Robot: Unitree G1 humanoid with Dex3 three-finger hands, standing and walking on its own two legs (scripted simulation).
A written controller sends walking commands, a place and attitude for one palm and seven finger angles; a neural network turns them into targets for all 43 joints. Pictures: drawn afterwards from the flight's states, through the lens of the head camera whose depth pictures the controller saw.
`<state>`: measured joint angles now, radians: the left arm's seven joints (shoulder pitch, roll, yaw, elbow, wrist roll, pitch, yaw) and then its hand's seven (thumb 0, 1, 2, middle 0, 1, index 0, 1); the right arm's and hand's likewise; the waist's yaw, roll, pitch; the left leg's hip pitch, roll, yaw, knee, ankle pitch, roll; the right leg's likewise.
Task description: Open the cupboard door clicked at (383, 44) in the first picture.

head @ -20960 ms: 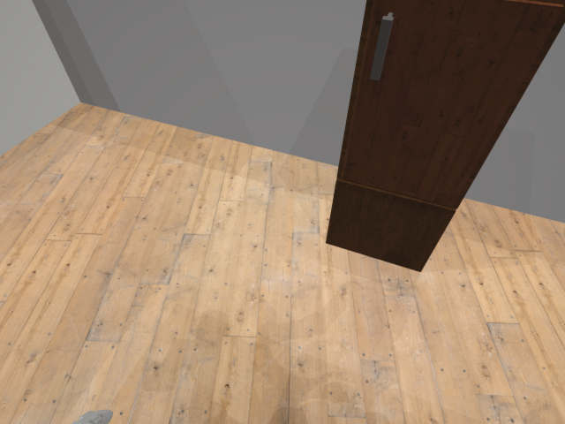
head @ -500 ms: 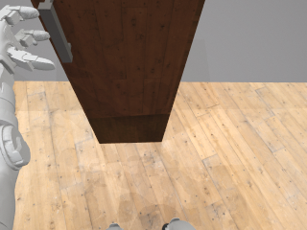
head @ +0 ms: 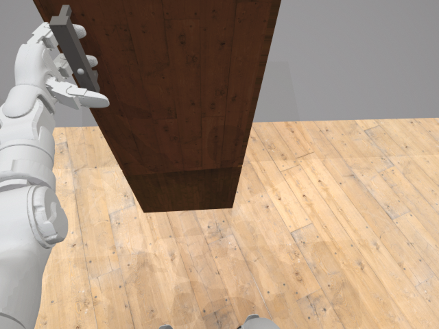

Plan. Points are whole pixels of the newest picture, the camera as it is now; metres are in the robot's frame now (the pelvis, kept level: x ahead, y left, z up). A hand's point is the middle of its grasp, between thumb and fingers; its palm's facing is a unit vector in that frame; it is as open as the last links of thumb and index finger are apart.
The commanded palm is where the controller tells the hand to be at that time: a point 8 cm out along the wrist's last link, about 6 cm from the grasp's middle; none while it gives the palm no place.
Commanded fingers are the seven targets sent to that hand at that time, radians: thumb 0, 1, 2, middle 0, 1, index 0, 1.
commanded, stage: slide the fingers in behind the handle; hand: left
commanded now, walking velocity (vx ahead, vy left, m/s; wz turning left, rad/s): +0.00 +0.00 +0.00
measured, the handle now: (80, 53) +0.57 +0.19 +0.16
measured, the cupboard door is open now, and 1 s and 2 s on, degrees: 3 1 23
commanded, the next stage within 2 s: close the thumb around the handle in 0.48 s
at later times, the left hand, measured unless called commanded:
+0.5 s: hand (81, 68) +0.53 +0.18 +0.16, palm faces -0.04 -1.00 +0.02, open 13.8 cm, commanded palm +0.51 +0.23 +0.16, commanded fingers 0.00 -0.50 0.30 -0.30 -1.20 -0.30 -1.20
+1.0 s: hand (88, 70) +0.53 +0.17 +0.15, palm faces -0.04 -1.00 +0.01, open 9.1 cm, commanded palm +0.51 +0.22 +0.16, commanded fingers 0.00 0.73 0.83 -0.39 -1.33 -0.39 -1.33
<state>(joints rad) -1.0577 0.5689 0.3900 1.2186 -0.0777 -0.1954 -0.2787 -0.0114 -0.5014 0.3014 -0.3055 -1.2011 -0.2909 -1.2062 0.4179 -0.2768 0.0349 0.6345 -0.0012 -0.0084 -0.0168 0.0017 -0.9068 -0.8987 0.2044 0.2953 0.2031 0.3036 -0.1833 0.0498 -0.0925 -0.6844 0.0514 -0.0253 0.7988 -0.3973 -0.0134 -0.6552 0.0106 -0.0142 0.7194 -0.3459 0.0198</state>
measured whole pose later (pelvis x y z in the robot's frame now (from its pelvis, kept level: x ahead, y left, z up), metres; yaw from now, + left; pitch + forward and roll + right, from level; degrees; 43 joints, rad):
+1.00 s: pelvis +0.01 +0.00 +0.00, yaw +0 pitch +17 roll -2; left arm -1.07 0.55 0.39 1.22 -0.07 -0.18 -0.26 0.00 0.20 0.60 -0.36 -1.28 -0.35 -1.27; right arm 0.44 -0.27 0.03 0.65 -0.01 0.00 -0.01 0.00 -0.91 -0.90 0.20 0.30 0.20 0.30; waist -0.19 0.05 -0.10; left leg -0.68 0.05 -0.02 0.79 -0.40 -0.01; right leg -0.65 0.01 -0.01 0.71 -0.35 0.03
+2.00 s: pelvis +0.01 +0.00 +0.02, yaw -1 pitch +6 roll -1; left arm -0.41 0.07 0.21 0.35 -0.15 0.01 0.15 0.02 0.65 0.74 -0.34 -1.35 -0.36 -1.29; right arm 0.26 -0.23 0.00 0.60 0.02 0.00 0.00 0.01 -0.91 -0.90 0.20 0.29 0.20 0.30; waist -0.03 0.06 -0.11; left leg -0.39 0.04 0.01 0.64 -0.36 -0.02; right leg -0.39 0.00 0.02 0.61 -0.33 0.02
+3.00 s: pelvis -0.01 -0.02 +0.02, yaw +3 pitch -3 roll -1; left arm -0.15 -0.13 -0.27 -0.01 0.04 0.22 0.58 0.01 0.00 0.51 -0.33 -1.25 -0.33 -1.24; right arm 0.12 -0.17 0.01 0.66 -0.03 0.08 0.00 0.01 -0.91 -0.90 0.20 0.29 0.20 0.30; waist 0.02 0.06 -0.02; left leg -0.22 0.03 -0.05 0.58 -0.31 -0.04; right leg -0.20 -0.01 -0.05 0.56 -0.31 -0.01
